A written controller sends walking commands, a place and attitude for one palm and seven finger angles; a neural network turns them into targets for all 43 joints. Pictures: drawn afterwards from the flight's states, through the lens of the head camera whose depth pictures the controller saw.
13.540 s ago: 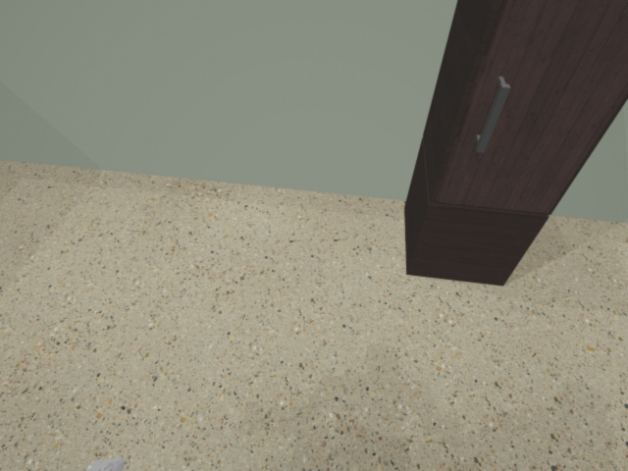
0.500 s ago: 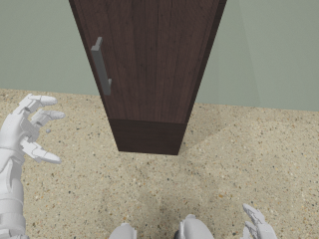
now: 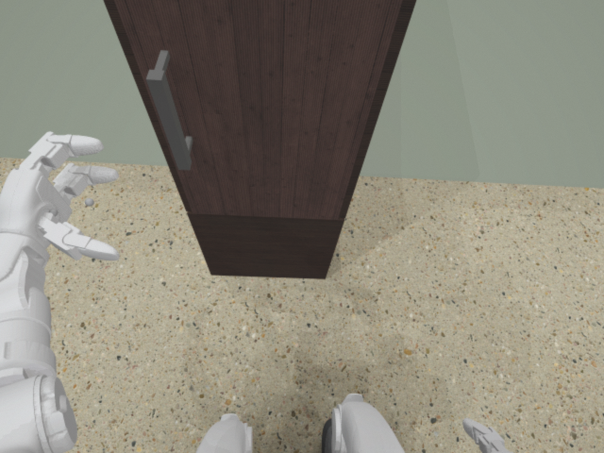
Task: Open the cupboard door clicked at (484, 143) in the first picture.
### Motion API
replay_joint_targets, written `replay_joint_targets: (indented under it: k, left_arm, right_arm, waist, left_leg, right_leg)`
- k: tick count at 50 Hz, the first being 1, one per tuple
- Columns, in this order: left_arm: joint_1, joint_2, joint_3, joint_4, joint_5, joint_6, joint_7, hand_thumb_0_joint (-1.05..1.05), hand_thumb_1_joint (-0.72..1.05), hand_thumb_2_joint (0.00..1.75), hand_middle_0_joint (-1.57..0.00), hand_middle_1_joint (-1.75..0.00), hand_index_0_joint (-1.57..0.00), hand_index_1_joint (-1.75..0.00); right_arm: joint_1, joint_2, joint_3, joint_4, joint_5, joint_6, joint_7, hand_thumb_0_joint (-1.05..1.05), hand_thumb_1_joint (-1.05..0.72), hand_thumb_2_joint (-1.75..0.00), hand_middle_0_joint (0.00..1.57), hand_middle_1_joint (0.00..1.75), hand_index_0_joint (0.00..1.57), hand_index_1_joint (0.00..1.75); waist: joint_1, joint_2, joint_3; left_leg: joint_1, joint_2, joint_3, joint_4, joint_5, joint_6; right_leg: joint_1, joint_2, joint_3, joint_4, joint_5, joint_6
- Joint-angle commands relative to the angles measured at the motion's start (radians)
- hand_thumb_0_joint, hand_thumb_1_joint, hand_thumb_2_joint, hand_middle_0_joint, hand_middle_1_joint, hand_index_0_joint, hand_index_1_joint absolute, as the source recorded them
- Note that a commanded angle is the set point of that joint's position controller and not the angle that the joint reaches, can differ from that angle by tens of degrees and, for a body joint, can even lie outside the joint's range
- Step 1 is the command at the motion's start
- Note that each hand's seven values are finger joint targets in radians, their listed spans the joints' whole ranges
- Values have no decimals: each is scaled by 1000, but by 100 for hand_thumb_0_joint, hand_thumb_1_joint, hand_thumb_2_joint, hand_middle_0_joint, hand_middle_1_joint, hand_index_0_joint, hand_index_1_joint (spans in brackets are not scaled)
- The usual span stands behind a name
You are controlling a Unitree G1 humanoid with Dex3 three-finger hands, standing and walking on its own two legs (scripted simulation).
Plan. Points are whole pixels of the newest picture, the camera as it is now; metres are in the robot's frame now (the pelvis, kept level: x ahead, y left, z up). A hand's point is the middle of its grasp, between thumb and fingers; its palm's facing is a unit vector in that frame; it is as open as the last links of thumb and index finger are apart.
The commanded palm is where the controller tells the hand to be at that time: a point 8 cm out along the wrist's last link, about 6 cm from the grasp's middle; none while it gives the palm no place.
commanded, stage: move the hooked fingers beside the handle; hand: left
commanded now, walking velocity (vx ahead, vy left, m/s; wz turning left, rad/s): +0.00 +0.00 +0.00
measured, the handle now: (175, 116) +0.57 +0.18 +0.05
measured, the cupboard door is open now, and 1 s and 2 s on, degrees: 0 0 0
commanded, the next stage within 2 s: slide the fingers in behind the handle in 1.50 s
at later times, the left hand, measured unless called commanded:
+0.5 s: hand (107, 158) +0.48 +0.26 +0.06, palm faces -0.04 -1.00 -0.02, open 14.0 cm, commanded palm +0.47 +0.31 +0.06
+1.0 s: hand (111, 144) +0.52 +0.26 +0.05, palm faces -0.05 -1.00 -0.01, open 14.0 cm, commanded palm +0.50 +0.30 +0.05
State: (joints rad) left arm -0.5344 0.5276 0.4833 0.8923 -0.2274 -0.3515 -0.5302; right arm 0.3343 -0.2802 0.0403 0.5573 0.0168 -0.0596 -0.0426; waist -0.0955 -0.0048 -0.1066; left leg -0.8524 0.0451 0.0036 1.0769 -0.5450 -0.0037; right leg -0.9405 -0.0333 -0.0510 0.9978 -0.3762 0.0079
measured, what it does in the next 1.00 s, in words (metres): stands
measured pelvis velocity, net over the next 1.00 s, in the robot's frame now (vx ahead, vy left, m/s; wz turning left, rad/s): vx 0.00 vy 0.01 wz -0.03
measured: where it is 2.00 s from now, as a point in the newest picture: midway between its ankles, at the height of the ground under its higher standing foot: outside the picture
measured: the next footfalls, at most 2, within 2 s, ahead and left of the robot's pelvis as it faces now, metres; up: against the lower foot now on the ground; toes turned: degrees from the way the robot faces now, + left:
none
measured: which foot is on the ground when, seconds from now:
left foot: down 0.00-1.00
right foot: down 0.00-1.00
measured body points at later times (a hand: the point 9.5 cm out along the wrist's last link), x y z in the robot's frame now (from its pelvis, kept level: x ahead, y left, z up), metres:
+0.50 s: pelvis -0.01 +0.00 -0.01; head +0.14 +0.03 +0.41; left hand +0.48 +0.31 +0.06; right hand +0.03 -0.27 -0.11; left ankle -0.02 +0.12 -0.66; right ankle +0.05 -0.13 -0.66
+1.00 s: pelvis +0.00 +0.01 -0.02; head +0.17 +0.04 +0.40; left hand +0.52 +0.32 +0.05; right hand -0.01 -0.25 -0.11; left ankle -0.02 +0.12 -0.66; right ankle +0.05 -0.13 -0.66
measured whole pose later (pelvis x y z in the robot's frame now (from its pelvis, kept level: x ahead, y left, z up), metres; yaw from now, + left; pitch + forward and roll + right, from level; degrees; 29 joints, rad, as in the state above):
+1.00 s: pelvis +0.00 +0.01 -0.02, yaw -2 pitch +26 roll -4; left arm -0.91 0.75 0.56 1.18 -0.10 -0.34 -0.51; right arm 0.40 -0.28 0.07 0.56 -0.01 0.10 -0.01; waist -0.21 0.01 -0.09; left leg -1.05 0.06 0.00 1.17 -0.57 0.01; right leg -1.12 -0.01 -0.05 1.03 -0.37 0.02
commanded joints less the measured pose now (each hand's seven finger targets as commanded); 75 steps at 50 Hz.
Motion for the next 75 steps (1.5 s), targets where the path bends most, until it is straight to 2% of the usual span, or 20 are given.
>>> replay_joint_targets:
  k: [1, 3, 9, 15, 24, 30, 32, 34, 35, 39, 42, 44, 47, 49, 50, 58, 62, 65, 70, 75]
  left_arm:
    - [-362, 295, 39, -152, -15, -72, -2, 0, -50, 30, -30, -120, -30, -120]
    - [-408, 317, 46, -113, -12, -72, -4, 0, -50, 30, -30, -120, -30, -120]
    - [-514, 339, 37, -83, 14, -91, -4, 0, -50, 30, -30, -120, -30, -120]
    - [-604, 388, 51, 17, 39, -75, 14, 0, -50, 30, -30, -120, -30, -120]
    - [-706, 499, 95, 39, 76, -82, 18, 0, -50, 30, -30, -120, -30, -120]
    - [-744, 481, 56, 120, 96, -40, 15, 0, -50, 30, -30, -120, -30, -120]
    - [-795, 498, 58, 95, 107, -45, 26, 0, -50, 30, -30, -120, -30, -120]
    - [-817, 552, 105, 81, 103, -58, 30, 0, -50, 30, -30, -120, -30, -120]
    - [-829, 552, 99, 101, 107, -56, 33, 0, -50, 30, -30, -120, -30, -120]
    - [-742, 555, 100, 155, 118, -38, 23, 0, -50, 30, -30, -120, -30, -120]
    - [-723, 573, 115, 107, 121, -38, 23, 0, -50, 30, -30, -120, -30, -120]
    - [-742, 551, 115, 66, 99, -50, 17, 0, -50, 30, -30, -120, -30, -120]
    - [-757, 549, 113, 78, 100, -50, 22, 0, -50, 30, -30, -120, -30, -120]
    - [-773, 541, 103, 36, 105, -60, 26, 0, -50, 30, -30, -120, -30, -120]
    - [-762, 486, 62, 38, 107, -57, 28, 0, -50, 30, -30, -120, -30, -120]
    - [-778, 432, 34, 42, 103, -45, 62, 0, -50, 30, -30, -120, -30, -120]
    - [-729, 438, 56, -5, 107, -58, 84, 0, -50, 30, -30, -120, -30, -120]
    - [-684, 451, 71, 42, 103, -50, 79, 0, -50, 30, -30, -120, -30, -120]
    - [-654, 469, 90, -2, 96, -66, 69, 0, -50, 30, -30, -120, -30, -120]
    - [-679, 416, 51, 42, 76, -67, 49, 0, -50, 30, -30, -120, -30, -120]
  right_arm:
    - [92, -175, -68, -83, 1, -13, -9, 0, -90, -90, 20, 30, 20, 30]
    - [101, -180, -67, -74, 0, -2, -11, 0, -90, -90, 20, 30, 20, 30]
    - [121, -179, -67, -56, -7, 22, -7, 0, -90, -90, 20, 30, 20, 30]
    - [141, -190, -61, -42, -10, 47, -9, 0, -90, -90, 20, 30, 20, 30]
    - [182, -201, -53, -33, -22, 74, -5, 0, -90, -90, 20, 30, 20, 30]
    - [202, -203, -44, -33, -22, 102, -1, 0, -90, -90, 20, 30, 20, 30]
    - [214, -206, -45, -30, -27, 105, 0, 0, -90, -90, 20, 30, 20, 30]
    - [226, -211, -45, -27, -33, 110, 1, 0, -90, -90, 20, 30, 20, 30]
    - [229, -210, -43, -24, -33, 113, 3, 0, -90, -90, 20, 30, 20, 30]
    - [229, -208, -37, -39, -33, 127, 10, 0, -90, -90, 20, 30, 20, 30]
    - [231, -207, -39, -54, -33, 139, 13, 0, -90, -90, 20, 30, 20, 30]
    - [234, -209, -46, -53, -33, 142, 17, 0, -90, -90, 20, 30, 20, 30]
    - [231, -207, -44, -43, -34, 144, 17, 0, -90, -90, 20, 30, 20, 30]
    - [237, -208, -48, -40, -36, 146, 17, 0, -90, -90, 20, 30, 20, 30]
    - [235, -201, -48, -37, -35, 147, 19, 0, -90, -90, 20, 30, 20, 30]
    - [237, -197, -51, -21, -38, 150, 18, 0, -90, -90, 20, 30, 20, 30]
    - [231, -187, -54, -36, -40, 152, 27, 0, -90, -90, 20, 30, 20, 30]
    - [223, -187, -51, -46, -34, 159, 26, 0, -90, -90, 20, 30, 20, 30]
    - [217, -186, -54, -63, -33, 158, 26, 0, -90, -90, 20, 30, 20, 30]
    - [207, -187, -54, -49, -28, 155, 20, 0, -90, -90, 20, 30, 20, 30]
  waist:
    - [11, 120, -407]
    - [-3, 87, -392]
    - [-10, 157, -437]
    - [-44, 94, -417]
    - [-54, 206, -539]
    - [-97, 160, -450]
    - [-102, 185, -467]
    - [-92, 230, -538]
    - [-107, 197, -529]
    - [-90, 198, -485]
    - [-77, 207, -514]
    - [-81, 228, -556]
    - [-94, 207, -505]
    - [-88, 254, -544]
    - [-96, 270, -533]
    - [-108, 252, -492]
    - [-82, 270, -557]
    - [-81, 193, -505]
    - [-61, 216, -534]
    - [-89, 156, -468]
  left_leg:
    - [114, -35, -8, -153, 398, 16]
    - [98, -32, -15, -143, 402, 20]
    - [137, -28, -22, -127, 441, 14]
    - [57, -28, -25, -110, 372, 24]
    - [113, -21, -40, -79, 473, 18]
    - [43, -16, -38, -78, 415, 28]
    - [63, -15, -46, -78, 418, 27]
    - [103, -13, -48, -62, 470, 20]
    - [88, -12, -51, -57, 467, 23]
    - [38, -12, -37, -60, 455, 26]
    - [55, -12, -40, -66, 469, 26]
    - [113, -6, -47, -57, 525, 20]
    - [85, -7, -47, -58, 491, 23]
    - [152, -4, -60, -57, 553, 14]
    - [176, -4, -59, -55, 571, 11]
    - [206, 1, -74, -56, 615, 1]
    - [219, -2, -62, -55, 662, -1]
    - [145, -5, -48, -61, 609, 12]
    - [160, -8, -44, -72, 624, 11]
    - [105, -13, -33, -76, 512, 21]
  right_leg:
    - [327, 52, 27, -74, 252, -32]
    - [315, 56, 25, -67, 257, -34]
    - [274, 54, 24, -55, 264, -34]
    - [257, 54, 27, -54, 231, -26]
    - [238, 60, 24, -26, 281, -32]
    - [197, 63, 20, -42, 254, -23]
    - [181, 63, 17, -40, 239, -25]
    - [181, 66, 17, -28, 264, -30]
    - [181, 68, 16, -27, 269, -27]
    - [204, 70, 18, -28, 286, -29]
    - [216, 70, 15, -27, 289, -29]
    - [190, 74, 10, -20, 306, -30]
    - [181, 75, 8, -27, 284, -27]
    - [151, 75, 2, -20, 288, -30]
    - [127, 74, 0, -25, 283, -29]
    - [88, 76, -14, -29, 279, -32]
    - [155, 74, -5, -27, 335, -30]
    - [205, 77, 2, -33, 358, -28]
    - [247, 77, 7, -31, 382, -31]
    - [236, 76, 11, -46, 341, -25]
